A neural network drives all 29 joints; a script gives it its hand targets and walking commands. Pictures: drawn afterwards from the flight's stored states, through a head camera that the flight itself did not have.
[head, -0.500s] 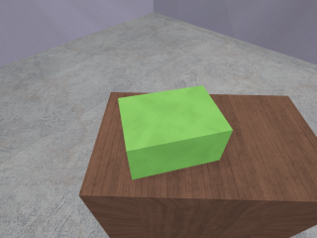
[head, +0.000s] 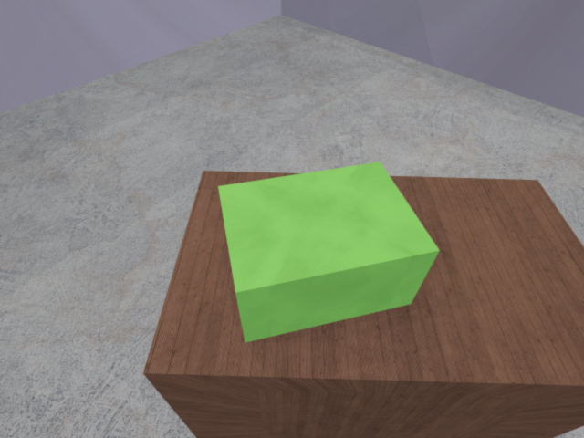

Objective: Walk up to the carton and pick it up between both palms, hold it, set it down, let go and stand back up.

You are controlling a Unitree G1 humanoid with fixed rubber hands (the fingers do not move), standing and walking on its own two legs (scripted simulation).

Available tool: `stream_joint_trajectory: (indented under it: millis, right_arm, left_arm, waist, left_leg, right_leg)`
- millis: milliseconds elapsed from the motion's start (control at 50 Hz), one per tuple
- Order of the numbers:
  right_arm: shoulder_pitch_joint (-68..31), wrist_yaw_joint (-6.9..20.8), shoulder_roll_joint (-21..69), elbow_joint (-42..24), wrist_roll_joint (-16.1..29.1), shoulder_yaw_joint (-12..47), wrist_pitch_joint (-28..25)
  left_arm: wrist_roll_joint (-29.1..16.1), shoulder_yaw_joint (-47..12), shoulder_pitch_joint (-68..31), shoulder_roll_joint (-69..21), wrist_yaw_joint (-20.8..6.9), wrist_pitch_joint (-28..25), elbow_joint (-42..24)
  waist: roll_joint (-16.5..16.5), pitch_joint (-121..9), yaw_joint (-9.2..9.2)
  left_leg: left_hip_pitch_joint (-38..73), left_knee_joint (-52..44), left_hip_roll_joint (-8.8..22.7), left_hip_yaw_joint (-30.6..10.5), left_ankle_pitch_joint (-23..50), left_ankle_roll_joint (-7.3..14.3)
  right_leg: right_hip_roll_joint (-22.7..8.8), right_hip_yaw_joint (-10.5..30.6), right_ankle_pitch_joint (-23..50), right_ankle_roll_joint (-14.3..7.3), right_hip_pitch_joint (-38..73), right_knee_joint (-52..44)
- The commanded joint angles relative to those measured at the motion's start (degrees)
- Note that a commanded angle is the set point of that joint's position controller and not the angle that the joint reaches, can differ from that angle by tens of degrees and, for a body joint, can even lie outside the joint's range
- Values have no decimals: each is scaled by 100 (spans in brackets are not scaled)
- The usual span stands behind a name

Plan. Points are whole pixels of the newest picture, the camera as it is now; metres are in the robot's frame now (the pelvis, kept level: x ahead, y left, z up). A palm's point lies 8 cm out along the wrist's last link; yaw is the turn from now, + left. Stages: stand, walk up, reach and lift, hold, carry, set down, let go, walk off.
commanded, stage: stand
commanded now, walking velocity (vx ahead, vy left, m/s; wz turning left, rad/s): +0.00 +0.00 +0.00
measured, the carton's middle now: (316, 246) +0.46 -0.02 -0.04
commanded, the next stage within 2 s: none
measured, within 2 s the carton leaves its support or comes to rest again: neither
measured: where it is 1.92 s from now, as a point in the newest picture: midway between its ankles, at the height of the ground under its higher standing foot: outside the picture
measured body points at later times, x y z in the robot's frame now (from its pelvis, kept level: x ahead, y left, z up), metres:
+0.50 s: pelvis +0.02 +0.01 +0.00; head +0.04 +0.01 +0.45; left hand +0.00 +0.20 -0.17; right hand -0.01 -0.19 -0.16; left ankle -0.02 +0.08 -0.74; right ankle -0.03 -0.15 -0.74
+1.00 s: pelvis +0.03 +0.01 +0.00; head +0.05 +0.02 +0.45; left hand +0.00 +0.21 -0.17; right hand +0.00 -0.19 -0.16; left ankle -0.02 +0.08 -0.74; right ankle -0.03 -0.15 -0.74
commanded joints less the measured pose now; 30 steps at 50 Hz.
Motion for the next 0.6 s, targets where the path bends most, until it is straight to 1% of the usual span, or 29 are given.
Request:
stream_joint_trajectory:
  millis: [0, 20, 40, 60, 80, 100, 120, 140, 160, 180, 200, 220, 260, 280, 300, 320, 340, 360, 380, 400, 420, 440, 460, 480, 500, 520, 540, 560, 580]
  right_arm:
    - [678, -35, -644, -80, -22, -80, -70]
    - [772, -26, -547, 40, 22, -70, -35]
    - [555, -67, -418, -63, -11, -22, -53]
    - [477, -86, -426, -80, -29, -17, -29]
    - [420, -71, -612, -126, -26, -106, -83]
    - [662, -63, -495, -50, 51, -77, -55]
    - [619, -33, -598, -30, -1, -87, -73]
    - [614, -67, -374, -56, -20, -55, -81]
    - [585, -85, -539, -4, -22, -52, -79]
    - [601, -96, -689, 24, 11, -104, -68]
    - [559, -49, -600, 33, -5, -70, -32]
    - [636, -25, -624, -45, 31, -135, -44]
    - [542, -38, -748, -81, 27, -160, -17]
    - [835, -17, -533, -39, 26, -84, -20]
    - [790, -46, -539, 1, -1, -104, -40]
    - [851, -66, -587, 53, 17, -53, -39]
    - [575, -59, -454, -19, 34, -67, -42]
    - [580, -68, -835, -57, 0, -143, -54]
    - [564, -69, -824, -48, 11, -150, -40]
    - [428, -28, -664, -111, -21, -110, -69]
    - [616, -32, -657, 5, -21, -96, -42]
    - [623, -54, -650, -9, -24, -138, -29]
    - [838, -49, -595, 68, 34, -111, -23]
    - [681, -73, -535, 45, 8, -78, -22]
    - [707, -67, -602, 68, 7, -112, 8]
    - [510, -75, -664, 14, -32, -132, -17]
    - [575, -43, -478, 10, 20, -64, 22]
    - [670, -59, -539, 3, 7, -58, -11]
    - [545, -74, -397, 31, -32, -18, -8]
  left_arm:
    - [-6, 47, 567, 389, 7, -57, -55]
    - [-47, 97, 468, 544, 10, -47, -88]
    - [31, 93, 410, 431, 21, -25, -176]
    - [71, 172, 420, 683, -2, -23, -190]
    - [56, 63, 438, 312, -9, -23, -117]
    - [92, 69, 394, 406, -7, -29, -151]
    - [-16, 114, 554, 443, 5, -67, -95]
    - [-16, 113, 683, 502, 33, -81, -26]
    - [3, 98, 810, 447, 42, -65, 41]
    - [-14, 40, 614, 304, 19, -46, -33]
    - [13, 88, 662, 449, 14, -26, -70]
    - [24, -26, 616, 280, 26, -17, 2]
    - [84, 63, 462, 548, 57, 0, -79]
    - [0, 56, 570, 514, 37, -23, -94]
    - [54, 60, 426, 447, 60, -18, -85]
    - [32, -2, 704, 363, 66, 13, -52]
    - [40, 60, 535, 369, 55, -13, 7]
    - [48, -30, 414, 179, 82, -6, -41]
    - [15, 34, 332, 570, 52, -47, -144]
    - [8, 24, 304, 412, 29, -38, -70]
    - [-4, 56, 532, 517, 11, -40, -39]
    - [33, -1, 399, 225, 56, -17, -54]
    - [-18, -29, 582, 232, 57, -14, 31]
    - [4, 8, 594, 299, 48, -58, -12]
    - [48, 21, 572, 339, 66, -33, 77]
    - [65, 33, 485, 347, 35, 17, -35]
    - [28, 4, 580, 322, 26, 21, 19]
    - [57, 120, 493, 568, 26, 51, -28]
    - [56, 93, 457, 449, 82, 22, -80]
  waist:
    - [42, 418, 7]
    - [246, 666, -35]
    - [432, 329, 77]
    - [206, 449, 52]
    - [228, 167, 33]
    - [8, 294, -25]
    - [339, 362, 59]
    - [290, 309, 51]
    - [229, 525, 172]
    - [404, 437, 95]
    - [217, 583, 164]
    - [163, 481, -33]
    - [301, 434, 24]
    - [342, 343, -6]
    - [279, 330, -94]
    - [322, 353, 70]
    - [45, 128, 13]
    - [225, -8, 7]
    - [44, 82, 13]
    - [210, 10, 11]
    - [115, 203, 37]
    - [24, 364, -58]
    - [-2, 189, -33]
    - [183, 392, 97]
    - [-95, 421, -20]
    - [155, 355, 85]
    - [120, 421, 18]
    - [300, 578, -33]
    - [281, 366, 78]
  left_leg:
    - [102, -579, 784, -645, 1537, 88]
    - [92, -638, 661, -592, 1396, 31]
    - [217, -557, 768, -619, 1503, 99]
    - [207, -586, 792, -648, 1727, 81]
    - [359, -504, 799, -654, 1978, 103]
    - [357, -549, 720, -542, 2070, 16]
    - [294, -492, 767, -614, 2312, 74]
    - [368, -462, 814, -620, 2513, 73]
    - [278, -523, 802, -650, 2449, 43]
    - [361, -507, 751, -554, 2222, 31]
    - [46, -492, 801, -662, 2197, 79]
    - [252, -581, 738, -599, 2015, 51]
    - [252, -609, 762, -549, 1793, 40]
    - [376, -549, 672, -481, 2147, 17]
    - [550, -482, 822, -597, 2640, -74]
    - [424, -539, 760, -581, 2449, 48]
    - [629, -472, 790, -581, 2794, 69]
    - [729, -396, 764, -470, 3007, 68]
    - [635, -372, 789, -474, 3106, 48]
    - [602, -332, 819, -583, 2966, 100]
    - [566, -368, 760, -501, 2912, 80]
    - [590, -388, 800, -509, 2856, 37]
    - [637, -316, 756, -484, 2829, 42]
    - [364, -405, 708, -501, 2643, 28]
    - [359, -381, 794, -528, 2617, 24]
    - [301, -373, 741, -554, 2509, 39]
    - [369, -495, 618, -491, 1999, -6]
    - [220, -487, 823, -604, 2468, 9]
    - [421, -505, 756, -518, 2208, 65]
  right_leg:
    - [-289, 36, 1343, -278, -611, -471]
    - [-294, 77, 1301, -289, -702, -478]
    - [-301, -33, 1407, -294, -541, -459]
    - [-286, -24, 1395, -264, -632, -426]
    - [-261, -60, 1397, -236, -499, -441]
    - [-281, -74, 1497, -182, -525, -402]
    - [-264, -54, 1481, -225, -446, -416]
    - [-353, -13, 1514, -239, -502, -371]
    - [-329, -15, 1568, -259, -575, -359]
    - [-268, -63, 1422, -244, -518, -371]
    - [-345, -82, 1685, -229, -321, -399]
    - [-322, -123, 1460, -180, -484, -389]
    - [-314, -144, 1356, -161, -490, -442]
    - [-298, -24, 1594, -216, -414, -318]
    - [-261, -202, 1396, -154, -558, -218]
    - [-358, -146, 1424, -165, -407, -392]
    - [-286, -215, 1536, -197, -347, -256]
    - [-315, -214, 1761, -165, -288, -309]
    - [-283, -266, 1845, -113, -301, -263]
    - [-354, -152, 1991, -141, -86, -411]
    - [-342, -206, 2053, -109, -175, -324]
    - [-362, -133, 2116, -124, -398, -382]
    - [-354, -195, 2159, -113, -201, -276]
    - [-393, -135, 1937, -176, -201, -363]
    - [-373, -152, 2025, -157, -210, -382]
    - [-376, -213, 1787, -124, -130, -452]
    - [-358, -175, 1764, -126, -259, -405]
    - [-322, -180, 1575, -148, -369, -392]
    - [-411, -174, 1666, -174, -228, -307]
